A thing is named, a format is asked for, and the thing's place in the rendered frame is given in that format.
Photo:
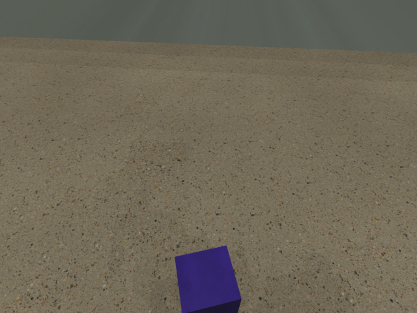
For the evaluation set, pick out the carton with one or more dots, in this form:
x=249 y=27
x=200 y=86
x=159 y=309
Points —
x=207 y=282

